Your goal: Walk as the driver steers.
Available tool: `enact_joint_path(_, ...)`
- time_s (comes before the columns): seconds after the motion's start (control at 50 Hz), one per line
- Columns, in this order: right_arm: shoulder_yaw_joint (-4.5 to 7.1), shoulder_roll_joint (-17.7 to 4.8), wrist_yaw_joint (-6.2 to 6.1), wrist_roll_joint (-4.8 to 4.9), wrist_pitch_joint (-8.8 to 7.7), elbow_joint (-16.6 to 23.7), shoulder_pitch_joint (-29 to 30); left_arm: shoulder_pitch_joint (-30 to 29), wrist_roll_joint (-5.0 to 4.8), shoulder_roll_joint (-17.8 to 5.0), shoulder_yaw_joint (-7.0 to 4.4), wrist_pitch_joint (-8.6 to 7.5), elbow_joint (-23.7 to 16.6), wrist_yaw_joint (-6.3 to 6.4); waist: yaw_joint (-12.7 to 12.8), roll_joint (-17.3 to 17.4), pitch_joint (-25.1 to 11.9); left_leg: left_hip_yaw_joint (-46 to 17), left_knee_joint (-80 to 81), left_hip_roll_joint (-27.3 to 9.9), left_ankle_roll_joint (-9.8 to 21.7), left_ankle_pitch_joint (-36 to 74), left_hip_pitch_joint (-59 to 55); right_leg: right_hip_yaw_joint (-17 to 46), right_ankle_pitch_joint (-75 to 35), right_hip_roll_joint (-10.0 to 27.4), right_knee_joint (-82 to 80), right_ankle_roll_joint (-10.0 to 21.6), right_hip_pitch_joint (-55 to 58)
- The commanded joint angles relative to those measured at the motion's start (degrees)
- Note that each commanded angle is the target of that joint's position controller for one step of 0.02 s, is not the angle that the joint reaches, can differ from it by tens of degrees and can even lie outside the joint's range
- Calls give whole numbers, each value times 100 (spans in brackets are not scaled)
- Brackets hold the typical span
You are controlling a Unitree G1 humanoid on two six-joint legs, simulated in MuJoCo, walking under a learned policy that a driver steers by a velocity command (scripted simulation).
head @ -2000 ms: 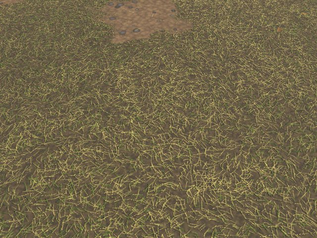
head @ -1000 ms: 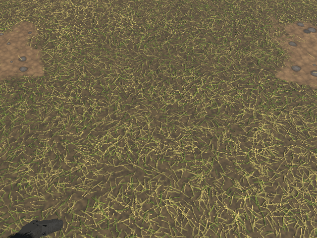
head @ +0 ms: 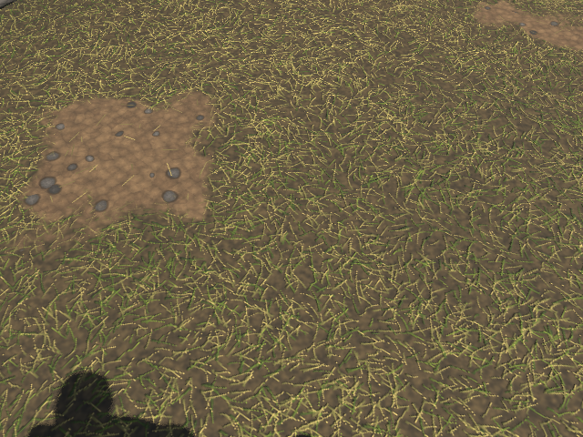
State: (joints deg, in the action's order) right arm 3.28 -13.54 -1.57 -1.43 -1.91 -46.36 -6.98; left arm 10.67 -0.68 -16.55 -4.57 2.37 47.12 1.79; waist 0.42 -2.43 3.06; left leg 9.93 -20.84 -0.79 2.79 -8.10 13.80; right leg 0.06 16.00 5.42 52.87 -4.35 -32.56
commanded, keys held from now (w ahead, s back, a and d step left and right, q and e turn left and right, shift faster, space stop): e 1.00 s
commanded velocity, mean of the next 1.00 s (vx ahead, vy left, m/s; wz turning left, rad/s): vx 0.02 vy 0.00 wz -0.56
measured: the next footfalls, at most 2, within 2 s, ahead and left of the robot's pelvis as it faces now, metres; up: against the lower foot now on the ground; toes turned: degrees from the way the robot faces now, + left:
right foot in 0.16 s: +0.08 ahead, -0.14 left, +0.00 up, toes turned -10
left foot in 0.66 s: +0.15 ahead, +0.07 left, +0.00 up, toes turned -29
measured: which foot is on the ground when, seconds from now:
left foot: down 0.00-0.16, up 0.18-0.64, down 0.66-1.00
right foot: up 0.00-0.14, down 0.16-0.66, up 0.68-1.00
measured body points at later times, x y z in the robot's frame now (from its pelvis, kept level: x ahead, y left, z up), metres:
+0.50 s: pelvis +0.04 -0.04 +0.00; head +0.08 -0.08 +0.45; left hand +0.26 +0.20 -0.09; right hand +0.12 -0.36 -0.12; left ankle +0.12 +0.11 -0.70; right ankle +0.04 -0.13 -0.74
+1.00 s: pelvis +0.05 -0.02 +0.00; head +0.09 -0.04 +0.45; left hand +0.34 +0.12 -0.10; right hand -0.01 -0.33 -0.11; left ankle +0.12 +0.09 -0.74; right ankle -0.02 -0.14 -0.71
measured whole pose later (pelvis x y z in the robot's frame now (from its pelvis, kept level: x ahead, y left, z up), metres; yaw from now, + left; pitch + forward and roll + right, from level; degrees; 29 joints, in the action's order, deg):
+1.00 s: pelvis +0.05 -0.02 +0.00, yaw -36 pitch +1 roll +0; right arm 3.9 -16.2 -1.8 0.1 1.2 -46.3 -6.8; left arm 9.9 -1.2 -18.3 -4.4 4.0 36.6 -0.1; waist -0.9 -0.9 4.4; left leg 5.7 -24.6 -4.1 -0.9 -13.6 11.6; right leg -0.1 22.0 2.3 45.8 -4.3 -23.7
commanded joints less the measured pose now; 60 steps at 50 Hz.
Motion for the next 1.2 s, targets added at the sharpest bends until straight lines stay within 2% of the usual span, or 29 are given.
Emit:
enact_joint_path(0.02, 245, -990, -100, 56, 24, 304, 325, -11, 10, -407, -92, 10, -453, -80, -4, 827, -610, -734, 790, -1776, 1086, 801, -241, -42, -25, 106, -386, 85, 547)
enact_joint_path(0.12, 330, -1189, -78, 269, 191, 188, 353, 54, -6, -414, -134, 57, -629, -267, 136, 860, -649, -585, -76, -1890, 710, 1242, -691, -465, -18, -178, -1778, 452, 1137)
enact_joint_path(0.14, 324, -1115, -77, 317, 210, 109, 221, 206, 19, -471, -168, 44, -590, -270, 194, 740, -684, -427, -478, -1707, 450, 1033, -594, -502, -578, -330, -2365, 605, 1553)
enact_joint_path(0.16, 296, -929, -56, 256, 223, -14, -128, 386, 49, -827, -284, 24, -570, -212, 140, 51, -708, -61, -1389, -1258, 8, 383, -226, 57, -2031, -151, -2947, 860, 2116)
enact_joint_path(0.18, 213, -634, -12, -23, 193, 204, -11, 531, 61, -1568, -443, 7, -664, -90, -34, -1659, -745, 351, -3119, -397, -586, -2053, 1501, 1952, -4556, 1197, -2933, 1611, 3141)
enact_joint_path(0.2, 214, -711, -26, -9, 174, 410, 557, 682, 235, -1528, -386, -108, -738, -148, 331, -1451, -1098, -655, -4375, 176, -725, -3290, 2343, 2888, -4645, 1765, -3141, 2589, 3231)
enact_joint_path(0.22, 265, -877, -21, 118, 187, 418, 739, 619, 249, -1367, -345, -233, -761, -202, 364, -757, -1180, -1138, -4883, 63, -639, -3011, 2537, 2507, -4306, 1517, -3201, 2516, 3276)
enact_joint_path(0.24, 276, -858, -42, 198, 196, 371, 689, 329, 154, -1253, -328, -314, -789, -173, 191, -513, -1058, -1285, -4844, -46, -555, -2470, 2671, 2080, -3875, 1204, -3151, 2180, 3230)
enact_joint_path(0.26, 297, -888, -91, 166, 208, 270, 616, 68, 36, -1060, -281, -319, -841, -131, 81, -265, -998, -1356, -4652, -132, -543, -2085, 2709, 1865, -3549, 1016, -3137, 1913, 3154)
enact_joint_path(0.3, 331, -940, -125, 130, 212, 245, 574, -133, -17, -906, -209, -262, -926, -39, -64, -374, -1031, -1374, -4485, -73, -578, -1586, 2343, 1699, -3509, 829, -3196, 1770, 2860)
enact_joint_path(0.42, 252, -736, -103, 178, 182, 214, 634, -45, -9, -1087, -268, -171, -1014, 73, 32, -458, -1024, -1472, -2968, 130, -762, -1077, 1928, 1832, -2655, 602, -3226, 1726, 2817)
enact_joint_path(0.56, 271, -892, 17, 219, 73, 197, 548, -282, 15, -1114, -266, -77, -1144, 9, 87, -715, -848, -1543, -1782, 299, -700, -1210, 1056, 2549, -1971, 432, -3116, 1694, 2308)
enact_joint_path(0.62, 298, -929, 102, 228, -23, 100, 119, -507, -55, -1073, -232, -16, -1233, 31, -173, -710, -912, -1442, -461, 328, -534, -549, 303, 2735, -2143, 195, -2767, 1453, 2253)
enact_joint_path(0.64, 339, -1045, 114, 205, -36, 31, -92, -502, -69, -994, -204, 8, -1265, 52, -239, -573, -933, -1514, 70, 94, -415, 91, -256, 2628, -1660, -23, -2556, 1222, 1963)
enact_joint_path(0.66, 421, -1430, 80, 99, -8, 44, -225, -296, -21, -721, -126, 7, -1294, 47, -107, 316, -1076, -2400, 234, -958, -29, 641, -976, 2081, -266, -496, -1629, 912, 1256)
enact_joint_path(0.68, 471, -1798, 51, -35, 62, 60, -64, -31, -55, -626, -123, -44, -1420, 29, 207, 1824, -815, -3728, 365, -1990, 935, 1905, -1126, 975, 1973, -1486, -605, 576, 14)
enact_joint_path(0.7, 400, -1487, 40, -91, 44, 196, 50, -2, 39, -1150, -259, -101, -1355, 4, 73, 1564, -825, -3976, 387, -2461, 1464, 1986, -815, 955, 2161, -1029, 764, 321, -145)
enact_joint_path(0.72, 309, -1169, 2, -40, 43, 314, 343, 62, -23, -1376, -367, -88, -1230, -20, 159, 1150, -723, -3340, 307, -2091, 1285, 1747, -661, 956, 1721, -880, 1254, 247, -98)
enact_joint_path(0.76, 240, -957, -48, 122, 79, 377, 607, 151, -8, -1142, -348, 28, -1082, -2, 167, 986, -497, -2453, 238, -1462, 840, 1227, -655, 798, 1048, -794, 1663, 59, -285)
enact_joint_path(0.84, 244, -1097, -156, 82, 190, 279, 128, -311, -98, -723, -181, 51, -1380, -64, -181, 1156, -453, -1801, 326, -1342, 955, 1528, -1093, 327, 625, -595, 969, -134, -448)
enact_joint_path(0.9, 310, -1318, -139, 95, 234, 302, 58, -445, -53, -620, -103, 44, -1531, -119, -297, 1236, -623, -1573, 286, -1518, 1003, 1633, -1257, 132, 684, -359, 75, -144, -3)
enact_joint_path(1.0, 388, -1554, 3, 210, 245, 335, 130, -238, -53, -731, -132, 107, -1579, -231, -219, 1319, -618, -1234, 80, -1696, 865, 1670, -914, -306, 494, -387, -1238, 127, 1031)
enact_joint_path(1.04, 387, -1536, 29, 324, 237, 315, 233, 106, -45, -715, -178, 133, -1473, -271, 30, 1212, -627, -1007, -380, -1639, 569, 1412, -713, -482, -227, -526, -2324, 401, 1686)
enact_joint_path(1.06, 344, -1349, 52, 330, 220, 209, -7, 345, -30, -824, -246, 133, -1380, -235, 90, 926, -698, -753, -896, -1455, 243, 935, -358, -369, -768, -626, -2851, 602, 2325)
enact_joint_path(1.08, 265, -1043, 88, 160, 206, 196, -231, 582, -48, -1310, -398, 112, -1380, -157, 54, -287, -802, -212, -2245, -961, -282, -454, 725, 856, -2503, 162, -3154, 962, 3318)
enact_joint_path(1.1, 153, -783, 75, -62, 181, 581, 78, 530, 73, -1896, -459, 45, -1593, -128, 16, -1691, -813, -276, -3688, -69, -719, -3077, 2397, 2972, -4060, 1634, -3118, 2122, 3652)
enact_joint_path(1.12, 241, -1071, 23, 42, 164, 679, 546, 716, 223, -1582, -385, -115, -1577, -200, 458, -973, -1220, -1191, -4647, -39, -698, -3187, 2424, 3080, -3560, 1739, -3310, 2593, 3331)
enact_joint_path(1.14, 285, -1174, 8, 179, 182, 694, 576, 466, 213, -1412, -316, -225, -1532, -206, 265, -737, -954, -1344, -4858, -160, -593, -2715, 2475, 2538, -3019, 1388, -3370, 2314, 3112)
enact_joint_path(1.2, 349, -1250, -65, 97, 226, 515, 303, -206, 17, -1083, -191, -238, -1597, -86, -78, -489, -675, -1391, -4504, -206, -592, -1541, 2177, 1832, -2411, 711, -3380, 1695, 2533)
